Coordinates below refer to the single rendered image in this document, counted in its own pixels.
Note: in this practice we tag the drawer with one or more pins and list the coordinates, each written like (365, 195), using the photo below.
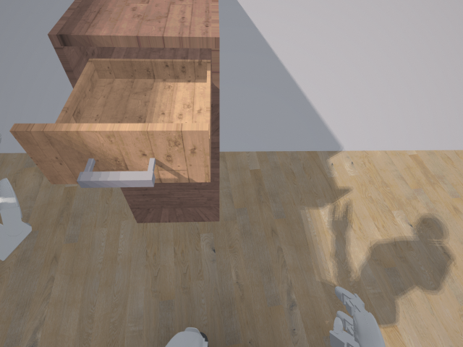
(122, 112)

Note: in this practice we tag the cabinet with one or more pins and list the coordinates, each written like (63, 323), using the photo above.
(150, 29)

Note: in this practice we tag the handle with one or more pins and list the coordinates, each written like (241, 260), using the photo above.
(102, 179)

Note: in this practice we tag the robot left hand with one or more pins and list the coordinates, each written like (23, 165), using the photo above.
(13, 231)

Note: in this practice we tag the robot left shin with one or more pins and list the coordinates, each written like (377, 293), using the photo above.
(192, 329)

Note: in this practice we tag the robot right hand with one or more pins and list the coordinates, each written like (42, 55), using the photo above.
(362, 330)

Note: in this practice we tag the robot left thigh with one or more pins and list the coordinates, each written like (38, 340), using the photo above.
(187, 339)

